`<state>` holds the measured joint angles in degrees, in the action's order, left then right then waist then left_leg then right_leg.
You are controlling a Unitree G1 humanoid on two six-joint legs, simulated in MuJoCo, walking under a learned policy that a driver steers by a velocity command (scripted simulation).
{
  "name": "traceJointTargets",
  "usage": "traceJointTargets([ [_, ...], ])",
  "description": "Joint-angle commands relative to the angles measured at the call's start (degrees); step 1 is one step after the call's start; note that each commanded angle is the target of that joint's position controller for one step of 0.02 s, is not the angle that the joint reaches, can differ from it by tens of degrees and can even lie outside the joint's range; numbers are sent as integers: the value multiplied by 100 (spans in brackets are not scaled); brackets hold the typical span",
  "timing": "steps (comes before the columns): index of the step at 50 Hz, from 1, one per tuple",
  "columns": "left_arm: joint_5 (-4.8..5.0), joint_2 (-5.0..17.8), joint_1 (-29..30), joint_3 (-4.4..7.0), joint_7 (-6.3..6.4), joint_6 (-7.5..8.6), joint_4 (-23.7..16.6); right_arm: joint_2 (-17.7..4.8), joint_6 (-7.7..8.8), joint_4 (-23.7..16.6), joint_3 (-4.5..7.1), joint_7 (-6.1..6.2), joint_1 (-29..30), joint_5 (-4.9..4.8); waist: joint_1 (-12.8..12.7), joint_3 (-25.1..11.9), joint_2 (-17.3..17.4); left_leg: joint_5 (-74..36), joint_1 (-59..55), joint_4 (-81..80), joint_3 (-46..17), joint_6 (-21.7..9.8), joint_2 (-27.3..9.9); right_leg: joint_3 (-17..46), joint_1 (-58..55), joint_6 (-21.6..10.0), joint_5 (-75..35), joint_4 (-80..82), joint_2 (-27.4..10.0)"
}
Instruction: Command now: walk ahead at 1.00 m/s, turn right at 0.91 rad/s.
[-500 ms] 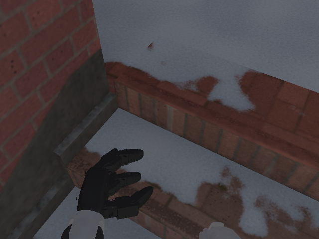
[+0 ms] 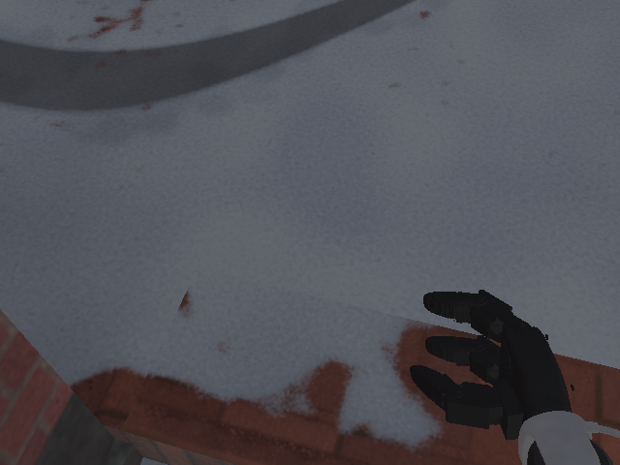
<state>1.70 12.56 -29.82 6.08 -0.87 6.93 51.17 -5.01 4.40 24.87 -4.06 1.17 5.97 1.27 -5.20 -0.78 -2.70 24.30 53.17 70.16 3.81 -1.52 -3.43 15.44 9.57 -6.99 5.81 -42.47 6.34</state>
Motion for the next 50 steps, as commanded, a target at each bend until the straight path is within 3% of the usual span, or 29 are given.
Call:
traceJointTargets([
  [1, -405, 276, 1456, 104, -112, 308, -1600, -1835, 117, 405, 991, 146, -1934, -45, 1251, -2427, 2088, 2484, -5278, -4707, -5717, -1348, -2161, -432, 3685, 91, -259, -6317, -49],
  [2, -576, 120, 1848, 67, -70, 101, -1725, -1151, 190, 720, 785, 118, -1757, -104, 1067, -1441, 1113, 2744, -4723, -4442, -4925, -1356, -2014, -839, 4360, -2, -287, -6859, -279],
  [4, -665, -511, 2431, -231, -97, -154, -2112, -758, 348, 1657, 689, -9, -2176, 66, 700, -371, 236, 1481, -3993, -4514, -3531, -1073, -1858, -882, 5361, -230, 329, -8087, -435],
  [5, -569, -893, 2523, -433, -121, -266, -2225, -686, 393, 2262, 713, -90, -2689, 231, 546, -187, 232, 805, -4263, -4572, -2674, -837, -1544, -843, 5937, -381, 909, -8573, -464],
  [6, -334, -1005, 2344, -509, -96, -328, -2274, -606, 469, 2551, 709, -162, -2839, 176, 431, 2, 696, 297, -4409, -4743, -2215, -642, -1688, -706, 6441, -438, 1433, -9082, -527],
  [8, -154, -805, 3047, -504, 4, -538, -2541, -459, 561, 2806, 579, -153, -2578, 193, 238, 928, 735, -303, -3895, -5545, -926, -262, -1595, -664, 7002, -356, 2007, -8640, -518],
  [11, -207, -634, 3541, -505, 230, -871, -2868, -927, 620, 2903, 594, -187, -2312, 135, -217, 1490, 541, -1273, -3162, -6357, 306, -59, -1329, -1098, 7005, -378, 2069, -8377, -304],
  [14, -325, -354, 3705, -557, 0, -1112, -2995, -1368, 372, 3020, 704, 31, -2992, -167, -325, 935, 83, -2205, -2769, -7501, 1556, -176, -755, -2481, 4278, -550, 1297, -5018, -605],
  [15, -406, 11, 3230, -365, -114, -1150, -2628, -1607, 349, 2651, 730, 154, -2654, -293, -473, 142, 9, -6150, -3021, -6866, 1822, -350, -626, -2956, 2725, -568, 1271, -4839, -94],
  [16, -378, 239, 2871, -288, -145, -1186, -2600, -2405, 402, 2426, 921, 236, -2836, -378, -639, -556, 375, -9382, -3708, -6137, 1550, -544, -1036, -3112, 1827, -495, 1384, -4248, 60],
  [18, -123, 849, 857, 7, -72, -1211, -2271, -3284, 352, 2026, 1298, 105, -2395, -397, -1500, -1968, 1515, -12024, -5352, -3349, 1013, -528, -1452, -2558, 638, -567, 2633, -3253, 323],
  [19, 5, 1232, 731, 194, -104, -1069, -2192, -3147, 342, 1729, 1381, -52, -2161, -360, -1403, -2085, 1449, -10723, -5147, -1347, 758, -535, -1194, -1973, -40, -563, 3213, -1751, 599],
  [20, 272, 1359, 1973, 343, -155, -953, -2213, -2239, 337, 1613, 1255, -224, -2294, -202, -699, -1507, 284, -4222, -3469, 1197, 415, -310, -56, -274, -352, -1100, 2933, -212, 401],
  [21, -52, 1566, 2717, 256, -140, -915, -2234, -1223, 456, 851, 984, -508, -2096, -4, 206, -1500, -1278, -1303, -909, 3589, -172, 41, 926, 3063, -665, -1776, 2903, 1573, -605],
  [22, -183, 1365, 2112, 171, -49, -900, -2087, -1172, 569, 466, 908, -548, -1831, 196, 125, -1772, -328, -1416, -585, 4222, -890, -45, 791, 3865, -821, -1898, 3403, 2069, -901],
  [23, -170, 1137, 1727, 98, -30, -722, -1728, -1132, 588, 333, 835, -499, -1593, 193, 46, -1246, 153, -1008, -192, 4407, -934, -107, 717, 4154, -371, -1870, 3180, 2286, -1026],
  [24, -269, 932, 1212, 43, 62, -549, -1164, -807, 522, 107, 641, -397, -994, 240, 17, -296, 407, -314, 381, 4421, -965, -156, 592, 3627, 209, -1722, 2334, 2006, -803],
  [25, -406, 944, 1060, 46, 153, -412, -883, -526, 375, -108, 424, -216, -822, 312, 113, -83, 453, 368, 695, 4701, -1163, -205, 451, 2805, 486, -1581, 1693, 1638, -535],
  [27, -454, 642, 1141, -112, 280, -244, -798, -764, 164, -124, 382, -90, -1209, 241, 561, 213, 600, 971, 449, 3195, -1367, 9, 86, 2365, 1175, -1347, 681, 1887, -648],
  [29, -272, 987, 1568, -103, 219, -126, -916, -1302, 113, -272, 448, 3, -1021, 227, 806, 787, 689, 834, -462, 202, -999, 162, -266, 1284, 1995, -889, -1215, 2514, -644],
  [32, -135, 919, 1231, -105, 207, -143, -782, -983, 124, -31, 341, -67, -998, 133, 569, 24, 431, -2556, -3303, -2564, -385, 68, -97, 61, 2215, -395, -2518, 2513, -194],
  [34, -100, 1360, 902, 24, 169, -103, -647, -1068, 45, 396, 392, -116, -1312, 5, 538, -592, 435, -3584, -4162, -3328, -67, -22, 397, -101, 1216, -261, -2469, 2415, -200],
  [37, -196, 1540, 817, 85, 163, -139, -644, -1434, 89, 1128, 621, -63, -2487, -51, 1074, -760, 26, -4456, -5049, -4755, 41, -153, 678, -572, -280, 375, -3316, 486, -237],
  [38, -215, 1334, 1109, 46, 197, -178, -767, -1646, 129, 1533, 744, -79, -3360, 6, 1606, -870, 468, -5029, -5873, -4984, -208, -311, 395, -938, 128, 596, -1473, -1399, 161],
  [39, -235, 636, 824, -92, 226, -226, -952, -1836, 172, 1717, 770, -150, -3639, 85, 1187, -1011, 1687, -8483, -7196, -3683, -1334, -664, -621, -1361, 1946, 812, 3445, -3960, 647],
  [40, -35, 518, -450, -219, 239, -251, -1081, -1784, 210, 1536, 743, -183, -3161, 66, 283, -1938, 1482, -9694, -7896, -3703, -3211, -1609, -1807, -625, 2801, 860, 2917, -4477, 302],
  [41, -265, 805, -106, -270, 274, -310, -1040, -1736, 150, 1248, 849, -171, -2417, -109, 402, -2074, 991, -7939, -7328, -4314, -3544, -1903, -1740, -837, 2816, 864, 1979, -4414, -107],
  [44, -601, 1060, 1225, -222, 211, -454, -1440, -1703, 52, 1414, 801, -111, -2415, -154, 473, -855, 46, -6087, -5224, -5072, -2955, -1568, -902, -953, 2505, 942, 1520, -3309, -446],
  [50, -486, 773, 1581, -417, 269, -795, -1676, -2042, -163, 1572, 925, -173, -2536, -100, 160, -859, 470, -5796, -3894, -4983, -2646, -1260, -219, -1023, 2088, 945, 1366, -2137, -349],
])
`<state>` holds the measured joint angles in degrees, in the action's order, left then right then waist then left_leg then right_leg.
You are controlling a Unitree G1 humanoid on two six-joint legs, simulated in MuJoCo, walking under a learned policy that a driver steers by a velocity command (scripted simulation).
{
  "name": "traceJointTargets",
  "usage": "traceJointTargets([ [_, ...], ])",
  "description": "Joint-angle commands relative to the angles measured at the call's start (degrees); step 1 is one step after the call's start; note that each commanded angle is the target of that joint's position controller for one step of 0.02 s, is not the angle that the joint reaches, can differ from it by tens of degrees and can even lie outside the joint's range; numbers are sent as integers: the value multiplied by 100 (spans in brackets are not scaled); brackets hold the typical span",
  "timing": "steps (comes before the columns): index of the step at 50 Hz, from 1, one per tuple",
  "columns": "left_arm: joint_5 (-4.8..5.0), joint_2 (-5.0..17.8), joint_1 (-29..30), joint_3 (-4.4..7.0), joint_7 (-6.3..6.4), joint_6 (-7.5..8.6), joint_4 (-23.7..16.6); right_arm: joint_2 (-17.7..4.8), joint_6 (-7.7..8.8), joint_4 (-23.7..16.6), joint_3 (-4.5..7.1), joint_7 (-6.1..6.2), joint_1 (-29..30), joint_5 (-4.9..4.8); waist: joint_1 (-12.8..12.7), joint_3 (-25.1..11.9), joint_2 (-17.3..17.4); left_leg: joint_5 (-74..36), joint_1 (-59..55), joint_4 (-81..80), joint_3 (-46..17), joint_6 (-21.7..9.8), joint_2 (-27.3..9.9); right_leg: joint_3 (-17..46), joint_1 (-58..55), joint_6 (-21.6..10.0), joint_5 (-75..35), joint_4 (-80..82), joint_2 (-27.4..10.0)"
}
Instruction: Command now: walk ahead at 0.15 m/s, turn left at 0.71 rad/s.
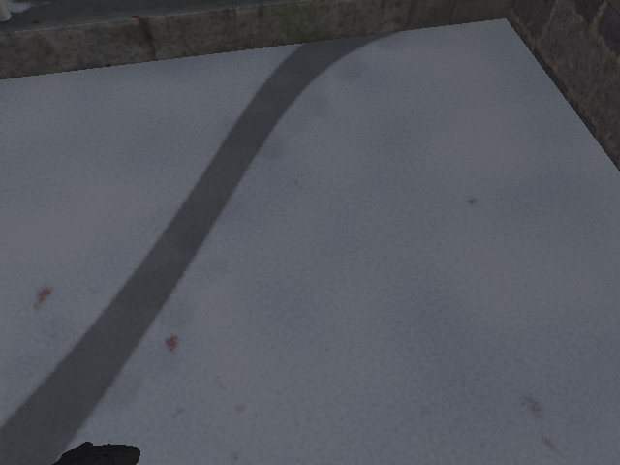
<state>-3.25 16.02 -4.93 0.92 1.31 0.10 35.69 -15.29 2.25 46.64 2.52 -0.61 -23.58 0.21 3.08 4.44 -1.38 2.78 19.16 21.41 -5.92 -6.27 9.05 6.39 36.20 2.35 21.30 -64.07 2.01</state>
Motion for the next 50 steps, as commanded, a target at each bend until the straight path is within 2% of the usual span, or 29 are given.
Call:
traceJointTargets([
  [1, 22, 448, -684, 90, 87, -128, -213, -1108, 14, -621, 318, 40, 388, 9, -614, -1337, 286, -3079, -426, -163, -1781, -651, -1384, -114, -508, 27, -376, 151, 93],
  [5, 65, 531, -37, 60, 122, -200, -316, -1058, -151, -604, 392, 143, 23, -59, -337, -1133, 528, -1186, -983, -218, -2436, -332, -1260, 149, 74, -8, -712, 606, 96],
  [6, 118, 565, 124, 70, 114, -178, -301, -1100, -208, -645, 431, 172, -26, -71, -183, -854, 597, -845, -1096, -209, -2513, -229, -1211, 172, 287, -7, -705, 862, 60],
  [10, 212, 546, 481, 26, 83, -28, -337, -1119, -353, -666, 511, 191, -157, -43, 100, -764, 850, -729, -1646, -31, -2880, -108, -1085, 279, 182, -95, -650, 1611, 239],
  [13, 297, 648, 557, 42, 124, 95, -385, -1260, -391, -718, 566, 178, 6, 13, 102, -633, 902, -1581, -1638, 280, -3159, -218, -1115, 376, -161, -123, -373, 2137, 325],
  [14, 320, 648, 460, 32, 125, 131, -379, -1281, -408, -777, 575, 149, 78, 61, 101, -718, 938, -1784, -1611, 390, -3215, -234, -1111, 367, -429, -158, -340, 2367, 346],
  [15, 339, 673, 366, 40, 131, 156, -356, -1270, -419, -822, 570, 131, 200, 60, 51, -710, 931, -1813, -1480, 424, -3297, -192, -1054, 365, -761, -178, -363, 2676, 369],
  [17, 329, 740, 23, 79, 170, 170, -232, -1234, -414, -957, 537, 132, 664, -31, -207, -564, 890, -1150, -837, 438, -3332, 90, -757, 301, -1858, -232, -780, 3812, 369],
  [18, 304, 843, -136, 116, 224, 198, -192, -1125, -412, -985, 502, 132, 737, -52, -276, -634, 594, 151, -279, 745, -3113, 362, -467, 515, -2727, -313, -1378, 4500, 17],
  [19, 269, 1109, -77, 167, 272, 176, -293, -768, -416, -1005, 411, 113, 275, -39, -15, -1035, -384, 2622, 282, 1654, -2180, 595, -1, 1453, -3643, -674, -1415, 4753, -1230],
  [20, 287, 1408, -28, 183, 272, 88, -523, -800, -432, -1070, 413, 146, 104, 0, -47, -1128, -896, 3791, 1134, 2955, -836, 714, 583, 2672, -3869, -1167, -1978, 4824, -2370],
  [21, 249, 1220, -408, 199, 244, 37, -304, -1394, -428, -1127, 530, 115, 340, 208, -200, -1158, -900, 3408, 1341, 3801, -421, 806, 217, 2734, -3581, -1632, -2802, 4703, -2497],
  [22, 267, 888, -327, 135, 235, -2, -302, -1455, -457, -1073, 557, 74, 489, 249, -140, -926, -620, 2930, 1372, 4245, -279, 845, -156, 2036, -3341, -1556, -2975, 4617, -2220],
  [23, 263, 751, -168, 104, 216, -30, -337, -1384, -517, -993, 543, 12, 531, 216, -118, -653, -468, 2519, 1274, 4543, -202, 881, -273, 1267, -2930, -1396, -2934, 4624, -1758],
  [24, 206, 764, -42, 100, 207, -57, -406, -1298, -580, -921, 523, -50, 428, 156, -37, -627, -508, 2240, 1211, 4876, -44, 932, -306, 786, -2766, -1284, -2949, 4611, -1461],
  [26, 152, 779, -154, 114, 190, -59, -414, -1230, -653, -947, 464, -149, 481, 64, -73, -635, -618, 2021, 1248, 5227, 227, 1009, -431, 250, -2676, -1319, -3471, 4570, -1349],
  [32, 117, 903, -769, 275, 130, -8, -245, -958, -733, -1257, 309, -296, 1228, 38, -393, -548, -771, 1858, 1544, 4245, 501, 1039, -898, -182, -3146, -1405, -2703, 4715, -1692],
  [37, 96, 1031, -779, 392, 27, 36, -203, -720, -736, -1504, 212, -389, 1551, 3, -418, -635, -868, 2138, 504, 2807, 885, 786, -1066, -880, -2805, -1248, -2599, 4479, -1897],
  [39, 127, 1100, -871, 439, -26, 33, -159, -736, -734, -1579, 223, -371, 1604, -26, -462, -710, -970, 2194, 166, 2250, 1112, 674, -949, -1071, -2848, -1113, -2750, 4190, -1984],
  [41, 238, 1147, -931, 477, -74, 7, -113, -729, -714, -1612, 246, -335, 1508, 0, -365, -752, -890, 1948, -266, 1404, 1212, 532, -827, -1302, -2782, -855, -2748, 3628, -2070],
  [42, 294, 1123, -1007, 490, -93, -27, -54, -753, -663, -1495, 268, -273, 1196, 54, -183, -838, -540, 1369, -856, 646, 1098, 440, -737, -1569, -2464, -559, -2379, 3023, -1975],
  [43, 287, 993, -1257, 468, -126, -61, -41, -1185, -580, -1345, 390, -169, 710, 147, 5, -883, 593, 862, -1744, -208, -159, 233, -1327, -1898, -1464, -168, -1070, 1688, -1600],
  [44, 196, 464, -1132, 297, -116, -122, -554, -2213, -536, -1558, 605, -95, 716, 43, -185, -709, 2200, -1336, -2083, -284, -2887, -579, -3095, -1852, 468, 322, 1884, 557, -544],
  [45, 66, 768, -507, 323, -29, -216, -614, -1997, -531, -1466, 656, -57, 183, 14, 400, -988, 1250, -1870, -2046, -102, -2684, -1134, -3027, -716, 515, 271, 1824, -154, -535],
  [46, 153, 708, -510, 314, -17, -243, -581, -1727, -537, -1377, 545, -6, 360, 43, 146, -757, 1148, -1522, -1828, -61, -2206, -1104, -2708, -515, 567, 217, 1339, -313, -601],
  [47, 208, 749, -566, 325, -6, -209, -455, -1489, -572, -1404, 476, 39, 816, 46, -80, -418, 953, -942, -1455, -182, -1738, -867, -2275, -421, 473, 161, 668, -116, -692],
  [48, 174, 820, -577, 353, -3, -179, -404, -1358, -591, -1494, 430, 73, 1233, 24, -237, -382, 1019, -672, -1259, -235, -1495, -651, -1907, -412, 312, 133, 254, 68, -691],
  [49, 111, 895, -748, 373, -13, -183, -265, -1253, -591, -1533, 391, 81, 1382, 12, -318, -491, 1053, -1059, -1120, -178, -1336, -610, -1718, -464, 68, 137, 41, 22, -612],
  [50, 96, 900, -842, 377, -33, -200, -183, -1242, -575, -1499, 375, 53, 1329, 8, -351, -649, 887, -1309, -1100, -114, -1300, -587, -1649, -457, -78, 130, -38, -10, -535],
])
Over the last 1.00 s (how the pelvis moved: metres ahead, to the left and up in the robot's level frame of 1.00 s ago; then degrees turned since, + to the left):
0.84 -0.15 0.27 -21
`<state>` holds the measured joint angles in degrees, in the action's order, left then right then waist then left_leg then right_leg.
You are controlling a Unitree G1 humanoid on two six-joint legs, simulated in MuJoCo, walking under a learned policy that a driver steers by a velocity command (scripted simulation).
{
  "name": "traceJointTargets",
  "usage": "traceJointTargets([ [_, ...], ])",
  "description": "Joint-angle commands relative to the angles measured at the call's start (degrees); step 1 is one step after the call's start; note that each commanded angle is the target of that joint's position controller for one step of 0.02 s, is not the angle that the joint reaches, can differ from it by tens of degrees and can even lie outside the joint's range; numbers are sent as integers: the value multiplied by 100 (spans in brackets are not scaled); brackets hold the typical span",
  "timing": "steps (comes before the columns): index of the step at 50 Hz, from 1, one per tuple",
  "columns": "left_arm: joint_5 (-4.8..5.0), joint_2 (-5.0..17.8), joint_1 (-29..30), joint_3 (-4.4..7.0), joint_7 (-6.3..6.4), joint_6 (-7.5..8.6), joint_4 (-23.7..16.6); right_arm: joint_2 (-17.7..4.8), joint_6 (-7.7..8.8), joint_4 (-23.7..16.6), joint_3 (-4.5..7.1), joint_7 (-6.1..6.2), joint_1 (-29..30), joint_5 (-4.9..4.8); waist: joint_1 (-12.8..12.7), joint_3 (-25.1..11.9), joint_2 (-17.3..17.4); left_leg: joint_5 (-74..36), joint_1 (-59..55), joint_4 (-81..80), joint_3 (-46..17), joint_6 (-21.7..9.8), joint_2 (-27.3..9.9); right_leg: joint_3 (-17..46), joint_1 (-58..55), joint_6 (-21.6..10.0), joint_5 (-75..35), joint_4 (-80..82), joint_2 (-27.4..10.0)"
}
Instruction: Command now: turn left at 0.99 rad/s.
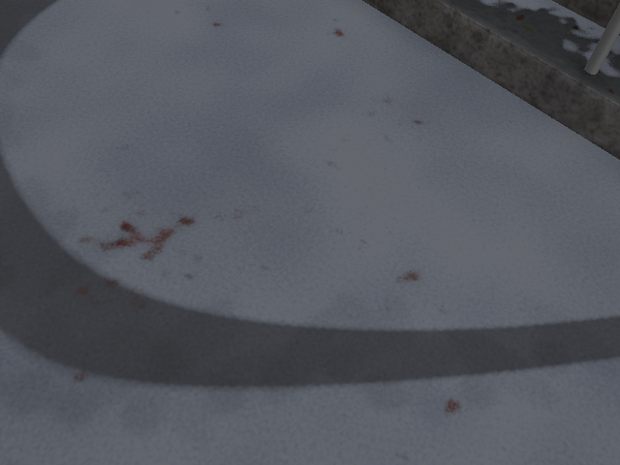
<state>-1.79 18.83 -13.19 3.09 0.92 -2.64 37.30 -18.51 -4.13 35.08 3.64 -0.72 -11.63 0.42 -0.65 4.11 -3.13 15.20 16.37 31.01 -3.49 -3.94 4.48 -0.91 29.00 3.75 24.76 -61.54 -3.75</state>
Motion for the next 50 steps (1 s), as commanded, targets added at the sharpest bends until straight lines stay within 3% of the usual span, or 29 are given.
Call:
traceJointTargets([
  [1, -35, 572, -31, 143, -11, 61, -307, -959, 86, -298, 278, 41, 37, -14, 32, -716, 900, -2621, -828, -1026, -1585, -812, -1159, 292, 580, -14, -426, -189, 86],
  [3, 2, 466, 105, 100, -14, 39, -330, -1043, 118, -210, 319, 26, -159, -4, 109, -738, 808, -2355, -891, -1000, -1816, -832, -1100, 360, 640, -19, -476, 109, 160],
  [7, 33, 438, 476, 53, 11, 46, -406, -1119, 111, -128, 362, 17, -434, 45, 285, -657, 985, -1654, -983, -1000, -2491, -926, -1047, 552, 725, -73, -423, 788, 369],
  [10, 68, 465, 568, 33, 27, 100, -393, -1160, 121, -89, 383, 12, -489, 78, 299, -712, 999, -1887, -1018, -864, -2796, -923, -1053, 634, 484, -187, -391, 1230, 516],
  [14, 165, 459, 364, -2, 62, 149, -264, -928, 135, -15, 275, 35, -364, 110, 252, -877, 1129, -3154, -740, -573, -2630, -743, -1023, 419, -576, -351, -319, 1834, 572],
  [16, 180, 364, 116, -31, 73, 162, -168, -733, 127, 53, 172, 84, -248, 68, 105, -863, 1079, -3084, -454, -485, -2542, -528, -965, 304, -1404, -465, -666, 2698, 513],
  [17, 136, 202, -37, -79, 78, 184, -93, -555, 132, 94, 75, 137, -156, 4, -66, -828, 923, -2321, -139, -438, -2428, -306, -835, 317, -2081, -554, -1372, 3678, 411],
  [18, 47, 122, 190, -153, 94, 216, -119, -178, 169, 204, -76, 177, -407, 30, 72, -835, 394, -965, 133, -313, -2115, 17, -558, 1012, -2573, -638, -1620, 4398, -65],
  [19, -3, 380, 418, -194, 104, 242, -247, 37, 186, 323, -134, 184, -1033, 162, 438, -911, -774, 1112, 370, 561, -1253, 249, -24, 2529, -2794, -852, -2182, 4718, -1222],
  [20, 20, 618, 324, -142, 38, 202, -135, -550, 118, 322, 11, 213, -805, 118, 322, -620, -818, 1482, 233, 183, -686, 275, 167, 3092, -1924, -1476, -2439, 4713, -1414],
  [21, 79, 686, 298, -68, -40, 189, -55, -714, 113, 308, 54, 237, -459, 145, 253, -247, -707, 1186, 305, 301, -514, 299, 15, 3070, -1803, -1528, -2078, 4703, -1137],
  [23, 125, 990, 30, 106, -103, 149, 45, -730, 166, 292, 72, 201, -75, 91, 65, -192, -743, 1091, 677, 930, -229, 418, 179, 2829, -2035, -1341, -1925, 4522, -666],
  [24, 158, 1098, -122, 182, -92, 141, 82, -711, 164, 273, 70, 166, -86, 95, 59, -230, -708, 1163, 915, 1386, -186, 501, 180, 2851, -2158, -1348, -2155, 4459, -600],
  [26, 200, 1017, -117, 255, -107, 119, 59, -538, 161, 274, 18, 156, -68, 93, 125, -411, -488, 1124, 1075, 1913, -187, 614, 114, 2752, -2208, -1356, -2444, 4347, -429],
  [29, 199, 858, -161, 327, -139, 78, 29, -390, 163, 188, -42, 207, 192, 68, 54, -591, -503, 1031, 1205, 1975, -159, 692, 66, 2792, -2269, -1432, -2462, 4297, -215],
  [33, 152, 902, -368, 449, -143, 20, 51, -377, 246, 71, -99, 246, 477, 11, -120, -765, -569, 1003, 1124, 1367, -241, 631, 107, 3267, -2390, -1520, -2295, 4225, -190],
  [36, 113, 966, -200, 513, -173, -14, -8, -440, 349, 89, -117, 280, 322, -19, -68, -841, -634, 843, 514, 663, -271, 497, 214, 3536, -2085, -1380, -2398, 4151, -110],
  [38, 123, 951, 117, 518, -187, -30, -84, -471, 410, 172, -107, 338, -31, -20, 165, -802, -656, 445, -377, -331, -255, 412, 247, 3561, -1500, -1081, -2018, 4066, 115],
  [39, 166, 883, 287, 494, -173, -27, -128, -533, 449, 239, -83, 393, -279, 8, 350, -737, -531, -52, -1073, -1205, -288, 358, 89, 3402, -959, -785, -1360, 3902, 385],
  [40, 196, 530, -9, 408, -149, 3, -139, -974, 469, 210, 8, 456, -237, 54, 156, -809, 408, 457, -1724, -1900, -1257, 125, -990, 2733, -254, -426, 212, 3156, 922],
  [41, 189, 251, -401, 354, -102, 34, -183, -1432, 411, -59, 60, 456, 196, 63, -14, -886, 1518, 1186, -1731, -2206, -2949, -404, -2545, 1264, 445, -228, 994, 1578, 1678],
  [42, 22, 878, -196, 474, -68, 34, -109, -1202, 364, -22, 22, 413, 346, 178, 24, -526, 994, 624, -837, -2111, -2732, -711, -2658, 949, 460, -184, 655, 773, 1110],
  [43, 15, 963, -112, 521, -109, 9, -65, -799, 364, -31, -85, 385, 437, 176, -75, -328, 809, -118, -548, -1912, -2104, -701, -2306, 897, 242, -218, 317, 289, 895],
  [44, -19, 893, -224, 499, -184, -40, 26, -621, 378, 2, -131, 347, 396, 181, -87, -349, 862, 493, -623, -1964, -1539, -514, -1898, 831, 319, -287, -138, -71, 793],
  [46, -1, 852, -342, 458, -400, -113, 78, -680, 413, -10, -123, 324, 265, 155, -14, -350, 1414, 1691, -1051, -2237, -1190, -292, -1639, 564, 848, -311, -510, -619, 613],
  [50, 7, 689, 416, 351, -587, -77, -129, -818, 615, 227, -13, 235, -575, 122, 386, -72, 1045, 1924, -1824, -2446, -958, -119, -1854, 430, 1838, -251, -993, -789, 312],
])
Over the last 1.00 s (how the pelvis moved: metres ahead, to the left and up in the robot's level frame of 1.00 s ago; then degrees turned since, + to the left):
0.11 -0.01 0.00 56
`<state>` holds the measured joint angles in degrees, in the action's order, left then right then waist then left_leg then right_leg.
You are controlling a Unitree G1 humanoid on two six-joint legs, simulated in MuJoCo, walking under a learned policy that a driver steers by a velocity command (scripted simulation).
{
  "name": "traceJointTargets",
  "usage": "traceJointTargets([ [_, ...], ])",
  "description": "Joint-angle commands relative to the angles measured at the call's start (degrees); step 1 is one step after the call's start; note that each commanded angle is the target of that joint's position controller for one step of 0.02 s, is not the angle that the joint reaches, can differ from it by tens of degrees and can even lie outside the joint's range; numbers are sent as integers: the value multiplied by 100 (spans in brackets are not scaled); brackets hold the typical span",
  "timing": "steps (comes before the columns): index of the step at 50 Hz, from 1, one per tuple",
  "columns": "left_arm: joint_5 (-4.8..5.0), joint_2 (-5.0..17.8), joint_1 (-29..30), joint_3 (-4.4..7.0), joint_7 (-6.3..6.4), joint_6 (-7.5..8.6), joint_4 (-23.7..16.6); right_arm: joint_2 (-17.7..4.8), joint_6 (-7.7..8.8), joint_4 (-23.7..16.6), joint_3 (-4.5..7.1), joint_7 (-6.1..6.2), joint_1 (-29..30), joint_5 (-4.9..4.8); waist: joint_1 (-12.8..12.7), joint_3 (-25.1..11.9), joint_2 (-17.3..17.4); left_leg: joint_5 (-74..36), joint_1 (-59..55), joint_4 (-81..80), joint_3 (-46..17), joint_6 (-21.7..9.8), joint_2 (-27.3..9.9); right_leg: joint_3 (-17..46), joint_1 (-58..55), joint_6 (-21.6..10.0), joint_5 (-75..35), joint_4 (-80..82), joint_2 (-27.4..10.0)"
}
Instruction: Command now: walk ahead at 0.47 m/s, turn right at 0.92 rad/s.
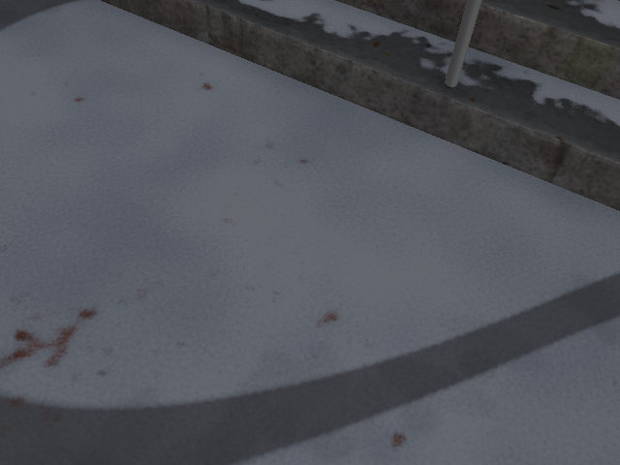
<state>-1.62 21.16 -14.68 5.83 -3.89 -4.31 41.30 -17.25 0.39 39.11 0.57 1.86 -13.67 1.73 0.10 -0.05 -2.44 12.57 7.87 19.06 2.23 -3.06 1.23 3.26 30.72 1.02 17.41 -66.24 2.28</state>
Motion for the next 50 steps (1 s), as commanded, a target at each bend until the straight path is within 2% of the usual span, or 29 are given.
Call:
traceJointTargets([
  [1, -12, 406, 654, 59, -125, 102, -543, -943, 222, -112, 312, -39, -517, -11, 353, 372, 939, 2080, -1091, -1260, -1403, -162, -1551, 15, 1790, 22, -390, -330, -336],
  [9, -16, 161, 1401, -45, -221, 177, -711, -727, 478, 338, 333, -101, -1211, 22, 504, 787, 727, 1368, -1407, -1370, -381, -112, -1851, -70, 2558, -95, -1015, -137, -665],
  [14, -29, -95, 2196, -241, -286, 289, -1059, -487, 567, 789, 264, -88, -1687, 124, 587, 1248, 604, 538, -1473, -1562, 438, -165, -1903, -446, 2627, -519, -953, 701, -757],
  [16, -47, -246, 2441, -360, -280, 375, -1169, -461, 587, 1002, 226, -81, -1846, 147, 560, 1379, 553, -490, -1343, -1694, 730, -266, -1911, -698, 2111, -779, -732, 1445, -626],
  [17, -64, -296, 2431, -405, -252, 408, -1173, -513, 569, 1116, 209, -74, -1870, 127, 468, 1374, 561, -1481, -1263, -1718, 883, -346, -1936, -865, 1601, -936, -537, 1862, -470],
  [19, -104, -177, 1892, -376, -111, 435, -1010, -849, 507, 1325, 221, -50, -1780, 26, -7, 878, 783, -5419, -1216, -859, 1183, -468, -1959, -1359, -33, -1211, 25, 2345, 157],
  [20, -116, 28, 949, -272, -28, 445, -746, -1121, 453, 1409, 253, -54, -1645, 5, -578, 331, 948, -6986, -1041, 351, 1170, -559, -2052, -1357, -1221, -1286, 350, 2341, 422],
  [21, -122, 237, -543, -139, 79, 500, -282, -1276, 411, 1405, 269, -78, -1433, -96, -1342, -462, 893, -6865, -297, 1976, 1090, -533, -1897, -1041, -3177, -1382, -53, 2932, 416],
  [22, -218, 731, -1362, 34, 211, 560, -3, -848, 438, 1264, 175, -151, -1454, -127, -1533, -1241, 477, -3692, 1260, 4041, 837, -437, -1394, 461, -5037, -1332, 1089, 3260, -763],
  [23, -210, 1232, -1240, 121, 298, 605, -91, -114, 499, 913, 73, -307, -1713, -360, -864, -2212, -904, 1316, 2924, 6204, 15, -279, -363, 3580, -6025, -1254, 3185, 4425, -2617],
  [24, -172, 1105, -1123, 113, 337, 648, -117, -669, 533, 735, 239, -270, -960, -342, -1094, -1921, 47, 748, 3196, 6597, -992, -390, -289, 3895, -5145, -893, 2718, 5186, -2655],
  [25, -191, 776, -824, 21, 371, 709, 120, -526, 517, 653, 260, -243, -716, -351, -715, -732, 99, 183, 3441, 6459, -821, -380, -533, 2740, -4167, -808, 1748, 5092, -2439],
  [26, -174, 425, -544, -57, 339, 789, 191, -264, 477, 793, 205, -252, -900, -306, -386, -75, 247, -72, 3178, 6070, -681, -344, -788, 1905, -3235, -762, 870, 5241, -2216],
  [28, -39, -46, -141, -185, 336, 899, 264, 71, 258, 1132, 179, -341, -1426, -130, 103, 204, -96, -335, 2600, 5685, -652, -246, -1012, 667, -2342, -472, 281, 5527, -1696],
  [29, -2, -254, -194, -237, 324, 951, 352, 116, 168, 1170, 204, -382, -1427, -127, 166, 284, -158, -397, 2557, 5665, -655, -224, -1042, 335, -2212, -358, -119, 5613, -1584],
  [31, 95, -375, -350, -264, 300, 1062, 564, 168, 45, 1056, 256, -440, -1027, -142, 229, 590, -174, -593, 3037, 5644, -564, -191, -1022, -386, -2252, -73, -1186, 5780, -1395],
  [34, 63, -508, -446, -305, 272, 1149, 711, 273, 22, 723, 210, -492, -157, -208, 192, 864, -330, -1322, 3252, 4963, -12, -258, -745, -1500, -2137, 173, -2877, 5950, -905],
  [37, 51, -444, -817, -353, 392, 1141, 885, 206, 63, 427, 142, -555, 535, -175, 114, 942, -198, -1654, 3496, 4075, 608, -439, -473, -1927, -2793, 140, -4733, 5912, -915],
  [39, 48, -198, -667, -356, 531, 1114, 846, 111, 77, 344, 101, -593, 603, -158, 329, 834, -151, -1683, 2756, 3056, 996, -598, -163, -2161, -2928, 226, -6458, 5659, -993],
  [40, 46, -1, -655, -324, 634, 1111, 828, -23, 55, 352, 119, -609, 500, -155, 464, 619, -246, -1732, 2268, 2782, 1138, -655, 12, -2166, -3106, 226, -7473, 5322, -1152],
  [42, 33, 435, -362, -211, 816, 1030, 705, -423, -57, 606, 242, -579, -491, -140, 1094, -14, -507, -1360, 981, 2691, 1197, -790, 344, -2071, -3312, 218, -9013, 4045, -1446],
  [43, -5, 610, 27, -149, 841, 951, 568, -717, -110, 905, 378, -528, -1586, -114, 1665, -432, -519, -1007, -116, 2674, 972, -962, 422, -1931, -2996, 169, -9168, 2738, -1551],
  [44, -20, 739, 575, -79, 808, 863, 395, -1050, -126, 1296, 569, -433, -2910, -126, 2327, -771, -212, -722, -1381, 2208, 333, -1371, 219, -1737, -2198, 73, -8102, 511, -1434],
  [45, 58, 420, 1136, -88, 663, 814, 338, -1030, -111, 1400, 685, -334, -2862, -405, 2411, -458, 1151, -1055, -1966, 957, -261, -1707, -86, -1733, -1006, -8, -1991, -2374, -67],
  [46, -124, -536, 764, -407, 535, 943, -132, -1214, -71, 1323, 639, -316, -1936, -283, 991, 190, 1699, -2444, -1754, 2024, -1418, -1846, -187, -930, 936, -27, 1005, -3757, 268],
  [47, 22, -632, 240, -509, 465, 1060, -659, -1303, -55, 1042, 623, -274, -1478, -108, 475, -949, 1580, -374, -2649, 841, -3988, -2909, -1154, 223, 2019, 95, 1197, -4009, 240],
  [48, -99, -328, 266, -548, 405, 1227, -651, -913, -33, 906, 576, -189, -1312, -5, 347, -416, 557, 1687, -1911, -610, -5077, -2652, -1552, 439, 2290, -86, 883, -3132, -82],
  [49, -120, -36, 480, -479, 379, 1234, -595, -622, 24, 905, 513, -153, -1049, 50, 74, 213, -298, 2201, -969, -897, -4777, -2307, -1460, 451, 2060, -73, 506, -2406, -394],
  [50, -251, -80, 573, -510, 388, 1147, -534, -672, 109, 904, 498, -145, -864, 8, -137, 559, -493, 1829, -181, -912, -4306, -2095, -1189, 358, 1753, -12, 473, -2003, -512],
])
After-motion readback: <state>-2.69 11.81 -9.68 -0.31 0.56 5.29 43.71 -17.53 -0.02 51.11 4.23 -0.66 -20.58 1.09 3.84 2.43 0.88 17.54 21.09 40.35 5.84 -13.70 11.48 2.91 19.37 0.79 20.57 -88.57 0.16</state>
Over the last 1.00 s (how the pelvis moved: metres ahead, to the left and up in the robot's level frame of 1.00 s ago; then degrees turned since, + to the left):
0.08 0.01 0.01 -14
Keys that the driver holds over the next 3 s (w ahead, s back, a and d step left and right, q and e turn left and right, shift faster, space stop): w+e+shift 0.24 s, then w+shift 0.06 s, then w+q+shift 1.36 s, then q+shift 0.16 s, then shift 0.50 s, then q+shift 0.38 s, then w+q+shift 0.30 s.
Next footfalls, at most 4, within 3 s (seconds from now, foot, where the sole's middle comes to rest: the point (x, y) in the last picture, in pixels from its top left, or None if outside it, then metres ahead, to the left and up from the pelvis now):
0.42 right None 0.34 -0.25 -0.79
0.90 left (407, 360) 0.77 -0.25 -0.79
1.30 right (436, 229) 1.20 -0.39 -0.79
1.74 left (298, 169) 1.44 0.02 -0.79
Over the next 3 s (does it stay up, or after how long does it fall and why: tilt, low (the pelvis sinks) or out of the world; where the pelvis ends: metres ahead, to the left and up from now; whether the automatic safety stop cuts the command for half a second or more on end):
stays up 1.54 0.11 -0.01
